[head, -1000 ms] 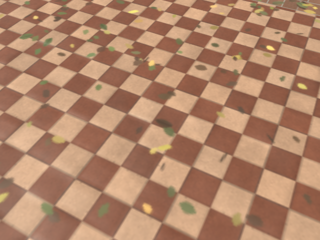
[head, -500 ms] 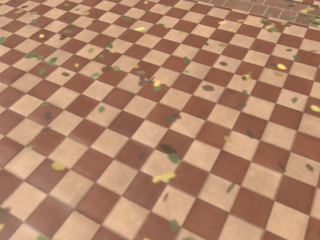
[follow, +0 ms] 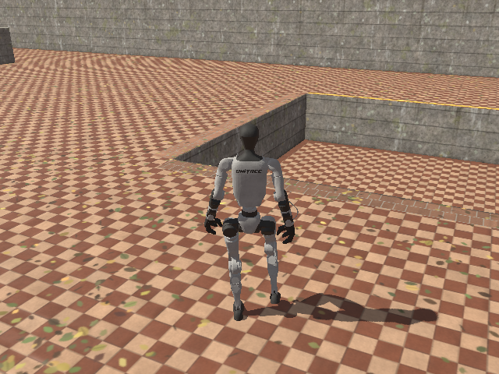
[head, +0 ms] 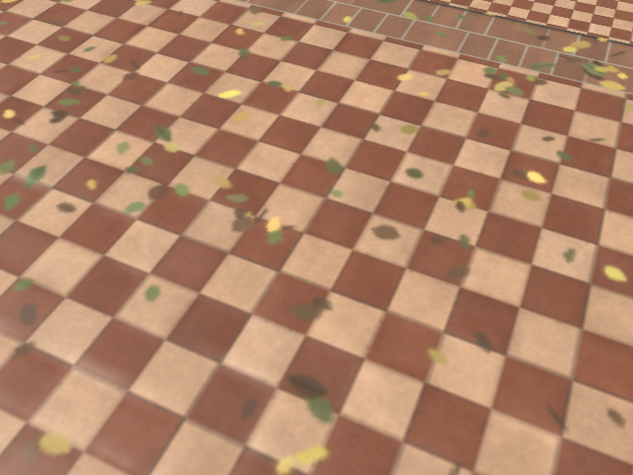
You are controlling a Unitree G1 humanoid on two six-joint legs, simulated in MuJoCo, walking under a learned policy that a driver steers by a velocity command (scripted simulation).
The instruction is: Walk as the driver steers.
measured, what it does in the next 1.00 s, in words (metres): walks ahead: right foot, then left foot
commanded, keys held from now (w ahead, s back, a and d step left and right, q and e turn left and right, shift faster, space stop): w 0.66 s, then w+q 0.34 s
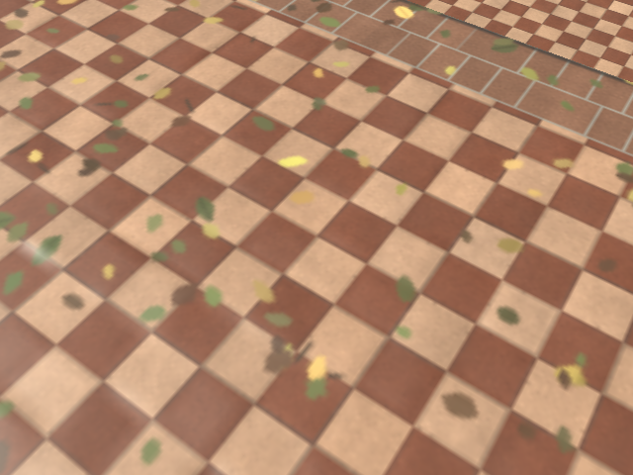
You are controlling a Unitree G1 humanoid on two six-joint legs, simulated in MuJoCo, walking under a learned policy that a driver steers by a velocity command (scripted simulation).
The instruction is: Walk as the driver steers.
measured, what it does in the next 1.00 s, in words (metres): walks ahead, turning left: right foot, then left foot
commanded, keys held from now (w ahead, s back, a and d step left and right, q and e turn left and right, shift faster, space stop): w+q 0.84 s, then q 0.08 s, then no key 0.08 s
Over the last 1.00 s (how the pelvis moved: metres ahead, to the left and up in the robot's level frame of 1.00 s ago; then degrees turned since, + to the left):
0.55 -0.01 -0.01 9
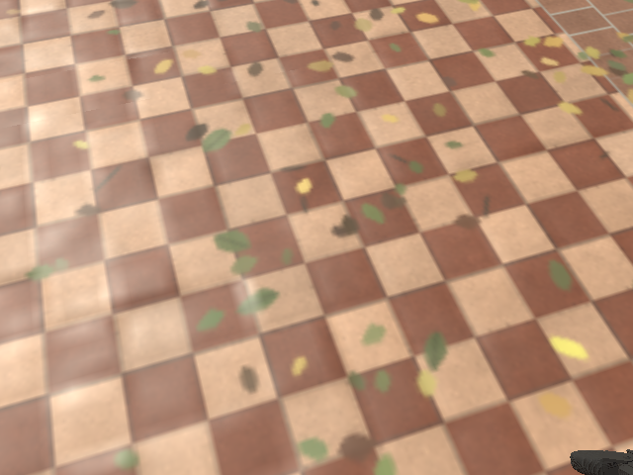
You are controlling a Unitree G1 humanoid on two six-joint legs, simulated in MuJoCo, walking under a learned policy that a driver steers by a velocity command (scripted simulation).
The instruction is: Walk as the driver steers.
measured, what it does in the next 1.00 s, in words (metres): walks ahead: right foot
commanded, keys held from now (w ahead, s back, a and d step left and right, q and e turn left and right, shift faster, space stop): no key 1.00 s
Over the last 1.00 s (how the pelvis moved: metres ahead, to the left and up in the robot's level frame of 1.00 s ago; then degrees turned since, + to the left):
0.48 0.11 -0.01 35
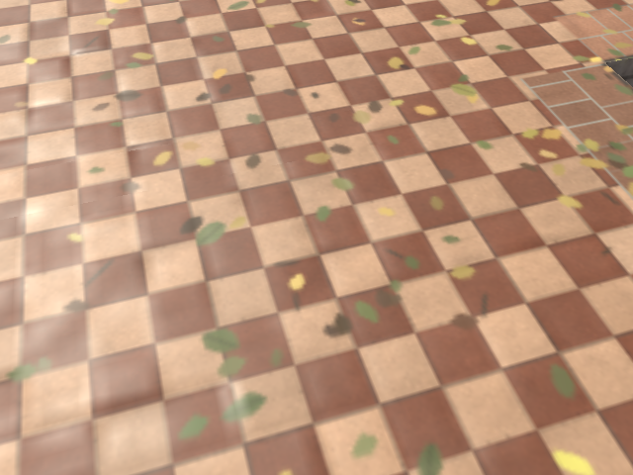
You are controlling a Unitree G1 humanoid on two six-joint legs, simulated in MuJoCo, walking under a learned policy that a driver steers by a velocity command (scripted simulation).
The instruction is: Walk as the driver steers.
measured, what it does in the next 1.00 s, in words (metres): stands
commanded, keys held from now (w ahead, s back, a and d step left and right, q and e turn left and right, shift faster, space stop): no key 1.00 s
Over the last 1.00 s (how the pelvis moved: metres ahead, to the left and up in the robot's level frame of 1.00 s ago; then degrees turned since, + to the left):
0.13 -0.04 0.01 3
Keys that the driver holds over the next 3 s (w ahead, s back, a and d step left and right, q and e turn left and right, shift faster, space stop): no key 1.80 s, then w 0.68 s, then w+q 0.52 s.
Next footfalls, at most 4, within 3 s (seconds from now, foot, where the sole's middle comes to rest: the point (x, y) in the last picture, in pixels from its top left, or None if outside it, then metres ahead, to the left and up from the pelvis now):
2.58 left None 0.48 0.10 -0.77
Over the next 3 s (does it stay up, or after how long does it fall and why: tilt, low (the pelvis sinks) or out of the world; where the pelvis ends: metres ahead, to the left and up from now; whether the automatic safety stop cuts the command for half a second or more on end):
stays up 0.52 0.01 0.01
